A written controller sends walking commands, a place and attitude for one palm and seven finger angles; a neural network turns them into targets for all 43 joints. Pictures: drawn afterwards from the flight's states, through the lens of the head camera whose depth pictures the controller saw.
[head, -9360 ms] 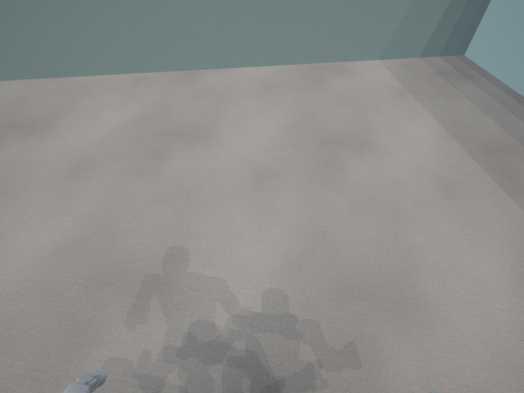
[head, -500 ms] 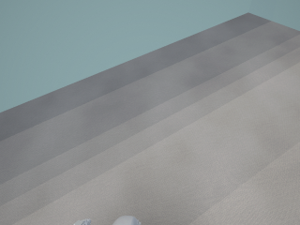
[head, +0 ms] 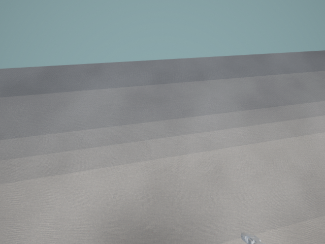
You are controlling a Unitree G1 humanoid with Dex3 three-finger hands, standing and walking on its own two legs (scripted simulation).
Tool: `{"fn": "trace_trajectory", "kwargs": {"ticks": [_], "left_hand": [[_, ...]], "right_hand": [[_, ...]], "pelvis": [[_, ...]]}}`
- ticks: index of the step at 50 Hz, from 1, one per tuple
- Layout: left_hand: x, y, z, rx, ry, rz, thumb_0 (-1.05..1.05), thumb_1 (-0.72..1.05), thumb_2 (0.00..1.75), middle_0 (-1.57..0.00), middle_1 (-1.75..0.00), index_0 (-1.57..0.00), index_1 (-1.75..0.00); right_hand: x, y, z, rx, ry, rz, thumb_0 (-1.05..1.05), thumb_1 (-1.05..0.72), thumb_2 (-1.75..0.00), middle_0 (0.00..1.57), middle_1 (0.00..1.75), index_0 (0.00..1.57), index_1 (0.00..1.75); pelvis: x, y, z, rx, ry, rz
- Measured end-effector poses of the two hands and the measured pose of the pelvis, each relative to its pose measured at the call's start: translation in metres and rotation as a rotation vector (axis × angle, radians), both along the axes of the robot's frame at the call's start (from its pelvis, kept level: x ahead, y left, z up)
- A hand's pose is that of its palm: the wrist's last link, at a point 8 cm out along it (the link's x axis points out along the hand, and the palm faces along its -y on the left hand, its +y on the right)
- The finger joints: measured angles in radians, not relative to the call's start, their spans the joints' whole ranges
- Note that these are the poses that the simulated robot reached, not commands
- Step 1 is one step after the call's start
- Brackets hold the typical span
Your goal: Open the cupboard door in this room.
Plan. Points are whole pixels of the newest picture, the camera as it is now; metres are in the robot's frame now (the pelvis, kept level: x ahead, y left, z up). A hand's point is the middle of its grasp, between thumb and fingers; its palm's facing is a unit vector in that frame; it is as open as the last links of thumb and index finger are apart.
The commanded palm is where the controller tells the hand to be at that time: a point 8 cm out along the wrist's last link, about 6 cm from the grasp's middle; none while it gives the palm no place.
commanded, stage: turn or walk to find it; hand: left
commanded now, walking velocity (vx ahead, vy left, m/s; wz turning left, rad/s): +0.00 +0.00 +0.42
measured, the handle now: out of the picture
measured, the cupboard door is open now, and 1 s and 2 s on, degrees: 0 0 0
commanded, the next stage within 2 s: none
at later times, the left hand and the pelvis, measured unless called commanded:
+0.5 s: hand out of the picture +0.09 +0.17 -0.14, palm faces +0.15 -0.95 -0.28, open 7.4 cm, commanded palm none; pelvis -0.02 -0.04 +0.00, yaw +11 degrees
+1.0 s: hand out of the picture -0.13 +0.14 -0.17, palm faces +0.48 -0.84 -0.26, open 7.4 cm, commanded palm none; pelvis -0.05 -0.04 +0.00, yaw +26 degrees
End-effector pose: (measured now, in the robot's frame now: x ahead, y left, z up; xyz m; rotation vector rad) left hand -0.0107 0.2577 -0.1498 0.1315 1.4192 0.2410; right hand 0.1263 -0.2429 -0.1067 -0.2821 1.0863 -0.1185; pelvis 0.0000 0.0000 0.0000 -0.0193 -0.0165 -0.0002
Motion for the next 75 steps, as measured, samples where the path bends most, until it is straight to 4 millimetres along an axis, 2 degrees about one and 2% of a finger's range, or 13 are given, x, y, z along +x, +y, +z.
{"fn": "trace_trajectory", "kwargs": {"ticks": [11, 17, 23, 27, 32, 40, 45, 51, 54, 59, 64, 69, 75], "left_hand": [[0.049, 0.013, 0.021, 0.02, -0.17, -0.004, 0.0, 0.91, 0.9, -0.2, -0.3, -0.2, -0.3], [0.075, -0.002, 0.031, 0.044, -0.242, -0.021, 0.0, 0.91, 0.9, -0.2, -0.3, -0.2, -0.3], [0.089, -0.034, 0.043, 0.08, -0.325, -0.028, 0.0, 0.91, 0.9, -0.2, -0.3, -0.2, -0.3], [0.071, -0.054, 0.051, 0.103, -0.339, -0.004, 0.0, 0.9, 0.9, -0.2, -0.3, -0.2, -0.3], [0.032, -0.071, 0.055, 0.107, -0.292, 0.081, 0.0, 0.9, 0.9, -0.2, -0.3, -0.2, -0.3], [-0.042, -0.083, 0.043, 0.096, -0.192, 0.239, 0.0, 0.91, 0.9, -0.2, -0.3, -0.2, -0.3], [-0.096, -0.084, 0.032, 0.072, -0.098, 0.327, 0.0, 0.91, 0.9, -0.2, -0.3, -0.2, -0.3], [-0.159, -0.073, 0.007, 0.03, -0.014, 0.438, 0.0, 0.9, 0.9, -0.2, -0.3, -0.2, -0.3], [-0.179, -0.065, -0.002, 0.013, 0.015, 0.477, 0.0, 0.9, 0.9, -0.2, -0.3, -0.2, -0.3], [-0.176, -0.049, 0.007, 0.012, -0.026, 0.504, 0.0, 0.91, 0.9, -0.2, -0.3, -0.2, -0.3], [-0.156, -0.033, 0.017, 0.046, -0.128, 0.503, 0.0, 0.91, 0.9, -0.2, -0.3, -0.2, -0.3], [-0.132, -0.027, 0.026, 0.087, -0.198, 0.493, 0.0, 0.91, 0.9, -0.2, -0.3, -0.2, -0.3], [-0.1, -0.037, 0.039, 0.139, -0.264, 0.473, 0.0, 0.91, 0.9, -0.2, -0.3, -0.2, -0.3]], "right_hand": [[-0.041, 0.016, -0.002, 0.025, 0.097, -0.006, 0.0, -0.9, -0.9, 0.2, 0.3, 0.21, 0.3], [-0.083, -0.001, -0.017, 0.04, 0.198, -0.036, 0.0, -0.9, -0.9, 0.2, 0.3, 0.21, 0.3], [-0.112, -0.032, -0.04, 0.069, 0.284, -0.043, 0.01, -0.9, -0.9, 0.2, 0.3, 0.2, 0.3], [-0.112, -0.051, -0.048, 0.083, 0.309, -0.018, 0.01, -0.91, -0.9, 0.2, 0.3, 0.2, 0.29], [-0.092, -0.064, -0.044, 0.086, 0.296, 0.043, 0.01, -0.91, -0.9, 0.2, 0.3, 0.2, 0.29], [-0.051, -0.063, -0.038, 0.043, 0.284, 0.174, 0.01, -0.91, -0.9, 0.19, 0.3, 0.2, 0.29], [-0.013, -0.037, -0.032, 0.016, 0.23, 0.274, 0.01, -0.91, -0.9, 0.19, 0.3, 0.2, 0.29], [0.033, 0.021, -0.022, -0.007, 0.097, 0.414, 0.01, -0.91, -0.9, 0.19, 0.3, 0.2, 0.29], [0.043, 0.049, -0.011, -0.005, 0.034, 0.467, 0.0, -0.91, -0.9, 0.19, 0.3, 0.2, 0.29], [0.04, 0.072, 0.004, -0.004, 0.004, 0.506, 0.0, -0.91, -0.9, 0.2, 0.3, 0.2, 0.29], [0.024, 0.074, 0.004, 0.008, 0.033, 0.518, 0.0, -0.9, -0.9, 0.2, 0.3, 0.2, 0.3], [0.003, 0.055, -0.006, 0.015, 0.096, 0.502, 0.0, -0.9, -0.9, 0.2, 0.3, 0.21, 0.3], [-0.022, 0.012, -0.028, 0.013, 0.209, 0.476, 0.0, -0.9, -0.9, 0.2, 0.3, 0.21, 0.3]], "pelvis": [[-0.006, 0.007, 0.012, -0.004, 0.014, 0.073], [-0.012, -0.007, 0.009, 0.01, 0.024, 0.118], [-0.018, -0.034, 0.001, 0.039, 0.033, 0.167], [-0.022, -0.05, 0.002, 0.046, 0.019, 0.211], [-0.023, -0.063, 0.009, 0.066, 0.006, 0.266], [-0.027, -0.068, 0.009, 0.064, 0.011, 0.354], [-0.035, -0.06, 0.006, 0.052, 0.021, 0.4], [-0.048, -0.038, -0.005, 0.015, 0.022, 0.463], [-0.054, -0.029, -0.006, 0.023, 0.011, 0.475], [-0.06, -0.019, 0.006, -0.007, -0.005, 0.514], [-0.064, -0.02, 0.011, -0.005, -0.005, 0.548], [-0.065, -0.029, 0.01, 0.007, 0.003, 0.585], [-0.061, -0.051, 0.006, 0.024, 0.02, 0.634]]}}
